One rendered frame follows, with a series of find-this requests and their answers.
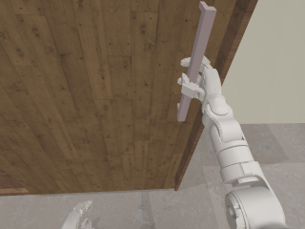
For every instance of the wardrobe door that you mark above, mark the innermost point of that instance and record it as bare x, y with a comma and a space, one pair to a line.
7, 181
89, 92

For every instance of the right robot forearm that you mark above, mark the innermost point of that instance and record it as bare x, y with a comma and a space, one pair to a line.
230, 146

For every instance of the right robot hand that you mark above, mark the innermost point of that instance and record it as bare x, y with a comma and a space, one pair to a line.
207, 84

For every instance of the robot right upper arm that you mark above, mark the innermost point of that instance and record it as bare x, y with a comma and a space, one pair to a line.
253, 208

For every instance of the left robot hand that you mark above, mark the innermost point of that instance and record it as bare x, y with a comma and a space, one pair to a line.
73, 219

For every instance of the handle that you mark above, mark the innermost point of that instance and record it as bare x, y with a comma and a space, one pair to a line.
199, 46

